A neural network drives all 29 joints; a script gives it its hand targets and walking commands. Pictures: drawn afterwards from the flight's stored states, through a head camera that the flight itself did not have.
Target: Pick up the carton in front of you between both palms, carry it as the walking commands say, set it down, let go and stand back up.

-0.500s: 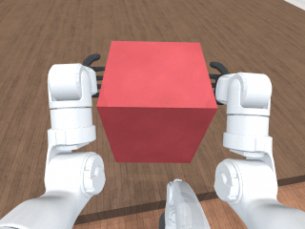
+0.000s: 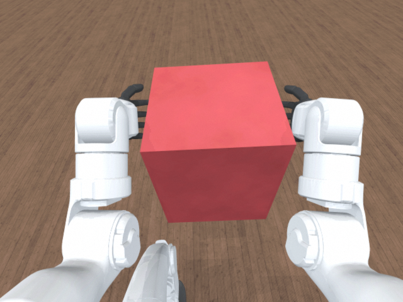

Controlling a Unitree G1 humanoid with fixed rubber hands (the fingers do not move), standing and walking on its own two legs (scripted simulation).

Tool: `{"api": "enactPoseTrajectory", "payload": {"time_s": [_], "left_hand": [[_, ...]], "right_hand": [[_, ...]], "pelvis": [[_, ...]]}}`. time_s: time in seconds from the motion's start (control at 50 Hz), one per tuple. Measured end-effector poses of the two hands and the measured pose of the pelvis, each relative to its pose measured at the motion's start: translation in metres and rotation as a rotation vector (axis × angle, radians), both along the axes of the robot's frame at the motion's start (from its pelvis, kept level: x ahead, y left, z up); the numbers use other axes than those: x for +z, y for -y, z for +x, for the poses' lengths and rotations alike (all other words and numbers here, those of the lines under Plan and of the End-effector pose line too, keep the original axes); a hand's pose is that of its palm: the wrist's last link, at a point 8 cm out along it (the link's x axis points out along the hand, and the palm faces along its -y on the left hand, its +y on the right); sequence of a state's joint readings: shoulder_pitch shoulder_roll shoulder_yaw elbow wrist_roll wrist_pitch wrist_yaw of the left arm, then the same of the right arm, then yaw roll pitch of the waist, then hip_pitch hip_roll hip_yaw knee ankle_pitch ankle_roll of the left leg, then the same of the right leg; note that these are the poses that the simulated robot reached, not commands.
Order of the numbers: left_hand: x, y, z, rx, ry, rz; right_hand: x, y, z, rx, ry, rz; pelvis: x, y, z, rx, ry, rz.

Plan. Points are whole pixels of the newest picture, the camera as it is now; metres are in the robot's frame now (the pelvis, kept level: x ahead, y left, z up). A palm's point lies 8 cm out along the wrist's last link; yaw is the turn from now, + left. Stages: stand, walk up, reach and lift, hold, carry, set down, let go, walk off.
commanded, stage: carry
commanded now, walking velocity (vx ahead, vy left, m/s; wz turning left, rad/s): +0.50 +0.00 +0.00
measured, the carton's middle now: (213, 148) +0.39 +0.00 +0.12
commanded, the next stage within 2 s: none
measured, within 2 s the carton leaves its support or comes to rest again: neither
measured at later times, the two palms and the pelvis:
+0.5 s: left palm out of the picture +0.68 +0.15 +0.33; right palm out of the picture +0.66 -0.14 +0.33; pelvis +0.30 +0.01 +0.13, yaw -1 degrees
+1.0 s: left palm out of the picture +0.93 +0.15 +0.25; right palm out of the picture +0.94 -0.15 +0.25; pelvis +0.58 +0.01 +0.13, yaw +0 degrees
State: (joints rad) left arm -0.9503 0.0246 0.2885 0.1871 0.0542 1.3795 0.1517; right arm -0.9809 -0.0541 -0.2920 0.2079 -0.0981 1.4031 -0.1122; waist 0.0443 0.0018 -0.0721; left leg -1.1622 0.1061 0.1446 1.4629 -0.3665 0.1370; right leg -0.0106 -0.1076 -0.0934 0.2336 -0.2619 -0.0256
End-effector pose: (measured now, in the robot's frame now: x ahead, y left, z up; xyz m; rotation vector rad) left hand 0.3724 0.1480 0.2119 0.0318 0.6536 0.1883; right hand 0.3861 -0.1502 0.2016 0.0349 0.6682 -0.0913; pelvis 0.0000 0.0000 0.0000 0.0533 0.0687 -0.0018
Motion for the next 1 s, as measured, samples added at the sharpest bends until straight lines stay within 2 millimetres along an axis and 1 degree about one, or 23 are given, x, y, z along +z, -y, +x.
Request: {"api": "enactPoseTrajectory", "payload": {"time_s": [0.06,0.1,0.12,0.16,0.2,0.24,0.3,0.36,0.4,0.44,0.5,0.56,0.6,0.64,0.7,0.76,0.82,0.88,0.94,1.0], "left_hand": [[0.005,0.004,0.056,-0.055,-0.036,-0.008],[0.003,0.006,0.090,-0.098,-0.074,-0.027],[0.002,0.007,0.103,-0.113,-0.096,-0.039],[0.003,0.007,0.124,-0.125,-0.138,-0.058],[0.010,0.005,0.141,-0.123,-0.156,-0.065],[0.024,0.000,0.160,-0.117,-0.144,-0.069],[0.052,-0.006,0.192,-0.106,-0.093,-0.075],[0.080,-0.010,0.226,-0.093,-0.036,-0.088],[0.095,-0.012,0.247,-0.083,-0.012,-0.088],[0.107,-0.011,0.269,-0.072,-0.001,-0.081],[0.118,-0.007,0.303,-0.057,-0.004,-0.064],[0.120,0.002,0.339,-0.040,-0.008,-0.040],[0.113,0.008,0.358,-0.029,-0.025,-0.012],[0.100,0.012,0.373,-0.021,-0.075,0.001],[0.080,0.016,0.394,-0.016,-0.152,0.003],[0.067,0.019,0.420,-0.017,-0.185,0.002],[0.059,0.021,0.451,-0.022,-0.184,-0.002],[0.054,0.020,0.485,-0.026,-0.168,-0.007],[0.048,0.014,0.520,-0.025,-0.150,-0.014],[0.037,0.001,0.556,-0.018,-0.126,-0.030]], "right_hand": [[0.005,0.004,0.036,-0.046,-0.034,-0.023],[0.005,0.006,0.052,-0.082,-0.072,-0.054],[0.005,0.006,0.059,-0.095,-0.096,-0.067],[0.007,0.006,0.071,-0.105,-0.139,-0.086],[0.016,0.003,0.088,-0.106,-0.156,-0.088],[0.032,-0.001,0.110,-0.103,-0.144,-0.087],[0.064,-0.007,0.148,-0.103,-0.093,-0.089],[0.096,-0.011,0.187,-0.101,-0.035,-0.089],[0.113,-0.012,0.213,-0.096,-0.011,-0.082],[0.124,-0.011,0.239,-0.085,0.000,-0.076],[0.131,-0.006,0.278,-0.062,-0.002,-0.073],[0.128,0.003,0.320,-0.034,-0.005,-0.068],[0.118,0.009,0.346,-0.017,-0.020,-0.052],[0.105,0.013,0.366,-0.008,-0.069,-0.040],[0.086,0.017,0.391,-0.002,-0.145,-0.039],[0.073,0.020,0.417,0.001,-0.179,-0.043],[0.066,0.022,0.445,-0.007,-0.178,-0.042],[0.062,0.021,0.478,-0.021,-0.163,-0.035],[0.056,0.014,0.512,-0.035,-0.145,-0.027],[0.050,0.002,0.549,-0.044,-0.122,-0.024]], "pelvis": [[0.008,-0.020,0.050,0.000,0.002,0.004],[0.022,-0.030,0.074,-0.003,0.016,0.004],[0.030,-0.032,0.084,-0.004,0.021,-0.001],[0.049,-0.034,0.103,-0.005,0.031,-0.005],[0.067,-0.036,0.122,-0.011,0.030,-0.012],[0.084,-0.037,0.140,-0.022,0.029,-0.026],[0.105,-0.035,0.169,-0.031,0.018,-0.049],[0.118,-0.030,0.201,-0.028,0.000,-0.054],[0.123,-0.025,0.225,-0.024,-0.009,-0.051],[0.126,-0.019,0.252,-0.021,-0.014,-0.047],[0.126,-0.007,0.296,-0.016,-0.012,-0.043],[0.114,0.007,0.340,0.000,0.004,-0.038],[0.111,0.013,0.362,0.002,0.009,-0.049],[0.116,0.017,0.380,0.004,0.009,-0.042],[0.126,0.020,0.406,0.007,0.002,-0.033],[0.133,0.022,0.431,0.005,-0.006,-0.032],[0.139,0.020,0.460,0.003,-0.014,-0.035],[0.142,0.015,0.493,0.003,-0.021,-0.039],[0.141,0.006,0.532,0.003,-0.026,-0.043],[0.134,-0.005,0.576,0.002,-0.025,-0.049]]}}
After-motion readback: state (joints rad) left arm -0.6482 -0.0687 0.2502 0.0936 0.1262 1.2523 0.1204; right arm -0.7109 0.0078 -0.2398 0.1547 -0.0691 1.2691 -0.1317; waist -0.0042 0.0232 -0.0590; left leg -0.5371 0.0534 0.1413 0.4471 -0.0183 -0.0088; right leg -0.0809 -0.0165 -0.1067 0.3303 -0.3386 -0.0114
